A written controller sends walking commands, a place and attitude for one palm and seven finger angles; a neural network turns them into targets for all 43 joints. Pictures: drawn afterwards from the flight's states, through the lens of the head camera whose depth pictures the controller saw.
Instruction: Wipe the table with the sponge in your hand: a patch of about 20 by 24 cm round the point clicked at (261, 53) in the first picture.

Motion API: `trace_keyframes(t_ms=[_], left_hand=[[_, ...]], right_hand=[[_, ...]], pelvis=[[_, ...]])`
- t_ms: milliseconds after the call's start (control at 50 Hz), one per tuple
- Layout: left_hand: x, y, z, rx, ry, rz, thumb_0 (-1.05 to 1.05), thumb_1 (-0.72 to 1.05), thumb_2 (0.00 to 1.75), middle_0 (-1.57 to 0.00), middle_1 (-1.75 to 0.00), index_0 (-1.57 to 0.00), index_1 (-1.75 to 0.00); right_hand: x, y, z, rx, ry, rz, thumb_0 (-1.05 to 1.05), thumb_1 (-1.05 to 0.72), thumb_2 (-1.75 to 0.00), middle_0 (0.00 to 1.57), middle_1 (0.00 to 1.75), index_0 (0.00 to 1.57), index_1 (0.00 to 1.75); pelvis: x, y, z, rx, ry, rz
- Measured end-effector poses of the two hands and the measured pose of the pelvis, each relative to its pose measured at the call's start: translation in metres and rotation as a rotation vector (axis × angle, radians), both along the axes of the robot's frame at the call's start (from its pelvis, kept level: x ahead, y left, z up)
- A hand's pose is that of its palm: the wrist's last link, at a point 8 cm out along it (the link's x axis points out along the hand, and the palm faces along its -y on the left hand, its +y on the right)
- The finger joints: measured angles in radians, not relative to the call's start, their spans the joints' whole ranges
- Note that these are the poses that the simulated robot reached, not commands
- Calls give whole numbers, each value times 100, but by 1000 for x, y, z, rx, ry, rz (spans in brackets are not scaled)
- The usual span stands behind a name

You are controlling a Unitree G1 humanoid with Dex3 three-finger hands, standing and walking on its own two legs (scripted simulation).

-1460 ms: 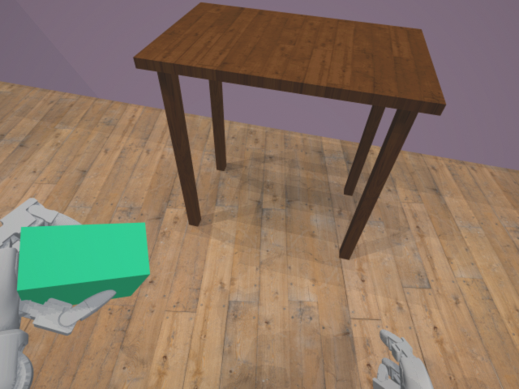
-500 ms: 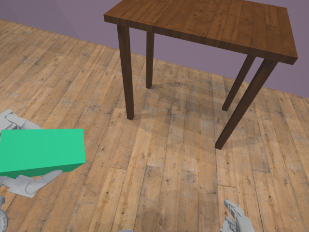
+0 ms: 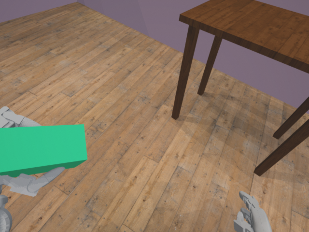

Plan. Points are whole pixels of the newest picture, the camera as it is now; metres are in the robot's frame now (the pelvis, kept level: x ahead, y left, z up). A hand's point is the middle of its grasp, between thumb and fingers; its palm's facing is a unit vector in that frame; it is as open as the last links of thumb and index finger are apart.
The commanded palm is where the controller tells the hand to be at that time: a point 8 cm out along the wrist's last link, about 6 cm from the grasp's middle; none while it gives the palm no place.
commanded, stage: walk to a spot facing it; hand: left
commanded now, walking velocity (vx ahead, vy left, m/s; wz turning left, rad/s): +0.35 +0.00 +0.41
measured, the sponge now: (56, 150) +0.22 +0.20 +0.17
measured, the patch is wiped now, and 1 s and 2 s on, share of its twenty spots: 0.00 0.00 0.00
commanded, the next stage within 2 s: turn to face it in 1.62 s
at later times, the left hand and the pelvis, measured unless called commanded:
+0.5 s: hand (46, 150) +0.22 +0.21 +0.18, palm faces +0.55 -0.72 -0.42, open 10.1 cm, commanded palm +0.14 +0.25 +0.19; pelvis +0.04 -0.05 +0.01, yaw +13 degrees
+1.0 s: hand (27, 100) +0.32 +0.29 +0.19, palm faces +0.65 -0.63 -0.42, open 10.1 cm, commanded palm +0.22 +0.31 +0.19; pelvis +0.17 -0.01 -0.01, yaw +21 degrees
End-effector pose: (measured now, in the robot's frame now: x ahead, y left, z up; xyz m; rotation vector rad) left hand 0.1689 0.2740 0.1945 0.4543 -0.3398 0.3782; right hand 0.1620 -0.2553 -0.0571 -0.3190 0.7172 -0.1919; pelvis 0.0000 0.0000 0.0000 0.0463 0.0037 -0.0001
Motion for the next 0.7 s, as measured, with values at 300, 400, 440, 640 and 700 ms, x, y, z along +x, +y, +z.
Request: trace_keyframes(t_ms=[300, 400, 440, 640, 700], left_hand=[[-39, 14, 21, 20, -17, 159, -1, -49, 98, -76, -132, -76, -132], [-21, -6, 6, 42, 54, 219, -1, -49, 98, -76, -132, -76, -132], [-11, -19, 1, 41, 67, 218, -1, -49, 98, -76, -132, -76, -132], [16, -30, 21, 129, 155, 219, -1, -49, 98, -76, -132, -76, -132], [25, -18, 24, 132, 147, 266, -1, -49, 98, -76, -132, -76, -132]], right_hand=[[13, 77, -8, 218, 46, 203, 1, -90, -90, 21, 30, 20, 30], [34, 53, -32, 220, 82, 238, 1, -90, -90, 21, 30, 20, 30], [45, 37, -43, 201, 104, 246, 1, -90, -90, 21, 30, 20, 30], [109, -23, -23, 90, 137, 187, 2, -90, -90, 20, 30, 20, 30], [131, -23, -19, 69, 140, 203, 1, -90, -90, 20, 30, 20, 30]], pelvis=[[13, -14, 21, -76, -37, 130], [30, -40, 9, -41, -19, 165], [34, -48, 3, -46, -25, 192], [80, -57, 22, 6, -14, 255], [96, -55, 23, 10, -9, 277]])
